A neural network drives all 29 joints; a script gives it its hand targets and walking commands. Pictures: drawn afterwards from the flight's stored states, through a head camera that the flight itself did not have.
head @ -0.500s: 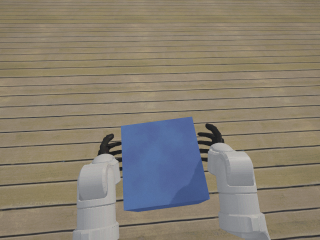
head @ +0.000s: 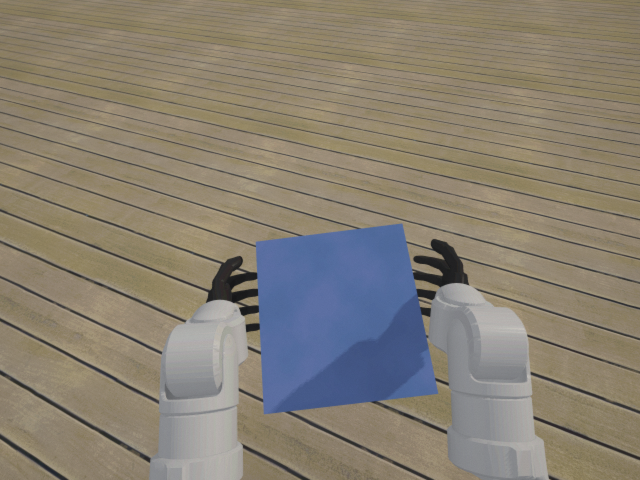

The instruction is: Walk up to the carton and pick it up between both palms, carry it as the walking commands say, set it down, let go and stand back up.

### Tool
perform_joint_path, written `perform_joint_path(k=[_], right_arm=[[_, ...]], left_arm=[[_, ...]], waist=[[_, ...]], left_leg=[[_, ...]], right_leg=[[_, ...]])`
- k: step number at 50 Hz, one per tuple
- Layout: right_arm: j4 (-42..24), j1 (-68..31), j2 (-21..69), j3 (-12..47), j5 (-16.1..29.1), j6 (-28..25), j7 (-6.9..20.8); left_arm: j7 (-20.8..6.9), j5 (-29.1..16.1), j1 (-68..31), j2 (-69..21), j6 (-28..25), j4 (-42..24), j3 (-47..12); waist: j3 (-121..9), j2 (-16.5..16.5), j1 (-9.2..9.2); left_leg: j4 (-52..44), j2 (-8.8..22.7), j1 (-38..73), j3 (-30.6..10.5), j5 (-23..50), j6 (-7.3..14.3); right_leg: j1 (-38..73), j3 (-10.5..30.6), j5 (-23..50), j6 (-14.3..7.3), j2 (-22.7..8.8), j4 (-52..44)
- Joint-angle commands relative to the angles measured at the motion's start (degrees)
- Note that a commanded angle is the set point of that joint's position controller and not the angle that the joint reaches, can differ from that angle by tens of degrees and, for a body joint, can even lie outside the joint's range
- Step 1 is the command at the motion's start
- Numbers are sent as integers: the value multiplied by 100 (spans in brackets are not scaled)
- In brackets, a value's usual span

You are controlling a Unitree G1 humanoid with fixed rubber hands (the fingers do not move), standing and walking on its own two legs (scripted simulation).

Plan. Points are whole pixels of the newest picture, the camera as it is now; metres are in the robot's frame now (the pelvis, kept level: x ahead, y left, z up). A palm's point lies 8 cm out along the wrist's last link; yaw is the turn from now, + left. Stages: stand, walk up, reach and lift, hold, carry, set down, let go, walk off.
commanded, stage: carry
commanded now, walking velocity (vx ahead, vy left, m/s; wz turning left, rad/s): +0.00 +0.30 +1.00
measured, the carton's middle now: (340, 326) +0.33 -0.02 +0.02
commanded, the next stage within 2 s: none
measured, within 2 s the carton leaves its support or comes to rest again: neither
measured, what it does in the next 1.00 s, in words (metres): steps to the left, turning left: right foot, then left foot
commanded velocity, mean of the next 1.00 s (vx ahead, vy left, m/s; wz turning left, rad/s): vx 0.00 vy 0.05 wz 0.18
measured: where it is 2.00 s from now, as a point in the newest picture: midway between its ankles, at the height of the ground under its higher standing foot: outside the picture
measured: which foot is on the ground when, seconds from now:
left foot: down 0.00-0.38, up 0.40-0.64, down 0.66-1.00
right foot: down 0.00-0.00, up 0.02-0.34, down 0.36-0.66, up 0.68-0.82, down 0.84-1.00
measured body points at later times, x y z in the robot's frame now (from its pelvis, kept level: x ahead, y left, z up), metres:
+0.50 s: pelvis -0.05 +0.15 +0.02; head -0.07 +0.12 +0.47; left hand +0.19 +0.36 +0.11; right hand +0.27 +0.11 +0.11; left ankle -0.05 +0.25 -0.66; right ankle -0.01 +0.06 -0.72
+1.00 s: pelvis -0.14 +0.24 +0.01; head -0.16 +0.22 +0.46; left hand +0.08 +0.48 +0.10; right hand +0.19 +0.24 +0.10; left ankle -0.10 +0.36 -0.72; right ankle -0.05 +0.13 -0.72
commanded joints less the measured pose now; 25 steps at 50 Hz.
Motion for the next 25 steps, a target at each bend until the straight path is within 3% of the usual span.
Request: perform_joint_path(k=[1,2,3,4,5,6,9,12,15,17,18,19,20,21,22,23,24,25], right_arm=[[483,-1916,5806,3357,2447,116,2491],[727,-1829,5688,3196,2286,124,2479],[699,-1794,5762,3156,2274,87,2456],[728,-1785,5934,3096,2292,20,2456],[787,-1624,6017,2985,2216,-58,2444],[563,-1709,6140,3026,2236,-121,2422],[-125,-2016,6035,3201,2316,-353,2312],[-403,-1754,5841,3302,2206,-367,2242],[-420,-1547,5795,3467,2066,-292,2203],[-458,-1619,5824,3616,2054,-247,2192],[-443,-1703,5832,3671,2062,-221,2194],[-481,-1803,5841,3772,2103,-178,2216],[-526,-2018,5891,3957,2226,-105,2280],[-622,-2382,5747,4136,2386,-28,2347],[-483,-2275,5958,4063,2442,-49,2373],[-160,-1997,5985,3930,2386,-22,2396],[48,-1840,5948,3826,2347,22,2422],[222,-1810,5937,3744,2354,45,2444]], left_arm=[[-1625,-2190,-2260,-5380,-21,10,-3156],[-1685,-2372,-2445,-5344,-5,91,-3322],[-1683,-2418,-2499,-5345,-51,155,-3333],[-1660,-2540,-2634,-5600,-133,83,-3420],[-1647,-2805,-3010,-5666,-141,-220,-3626],[-1630,-2930,-3282,-5676,-163,-607,-3746],[-1652,-3088,-3341,-5817,-301,-933,-3760],[-1653,-3020,-2936,-5758,-286,-796,-3623],[-1739,-2983,-2615,-5786,-213,-544,-3610],[-1801,-2973,-2427,-5801,-195,-412,-3595],[-1822,-2949,-2314,-5806,-197,-353,-3582],[-1841,-2792,-2035,-5848,-233,-281,-3538],[-1835,-2660,-1788,-5831,-269,-145,-3413],[-1799,-2566,-1736,-5819,-241,-62,-3385],[-1810,-2654,-1971,-5877,-206,-451,-3531],[-1803,-2652,-2013,-5866,-151,-384,-3590],[-1798,-2647,-2167,-5781,-83,-348,-3630],[-1777,-2639,-2372,-5664,-47,-380,-3604]], waist=[[-1581,608,79],[-1422,2564,34],[-1462,2269,60],[-1869,1853,64],[-2146,2054,52],[-2280,1757,66],[-2354,1371,129],[-2572,1072,131],[-2644,626,120],[-2537,488,166],[-2508,517,228],[-2362,491,397],[-1888,-1168,590],[-1357,-2542,391],[-1207,-1127,276],[-1231,-350,277],[-1173,-192,264],[-1150,-363,255]], left_leg=[[-1420,142,1686,-727,2212,492],[-1186,1233,2099,-2827,4680,1164],[-549,1140,2163,-2749,6315,1497],[-49,967,2571,-2076,6899,1436],[-266,971,2265,-2024,5905,1499],[-444,698,2123,-1889,4852,1407],[-998,382,1364,-1812,2740,1277],[-1677,543,1331,-2336,1956,1318],[-2100,723,1546,-2821,2150,1321],[-2440,622,1574,-2827,2277,944],[-2566,414,1368,-2627,2222,548],[-2475,-175,-44,-1761,2388,-651],[-343,-1225,-991,-356,1165,-1427],[2060,-558,-785,-702,-531,-427],[2575,-311,-952,-1083,-390,-38],[2608,-278,-883,-1189,-285,128],[2228,-305,-924,-950,-234,156],[1705,-391,-784,-577,-296,84]], right_leg=[[-738,63,-1053,-362,594,1866],[-2692,166,-3392,-43,1628,3001],[-2773,1202,-3346,-175,1591,3693],[-2936,1372,-2908,-231,1507,3882],[-2863,1353,-2330,-223,1602,3678],[-2609,1389,-1665,-211,1706,3564],[-1512,1393,-1194,-351,1885,2650],[-755,1419,-1201,-632,2119,1818],[-312,1545,-1293,-877,2249,1041],[214,1487,-1229,-1039,2342,-51],[833,1356,-1049,-1110,2344,-862],[2456,1305,-915,-1345,2009,-1644],[2840,2463,-792,-1950,663,-3009],[971,3574,-143,-2086,-524,-2681],[724,3028,961,-1977,-410,-2424],[753,2408,1487,-1745,-101,-2091],[847,1877,2105,-1512,225,-1787],[908,1453,2644,-1357,548,-1533]])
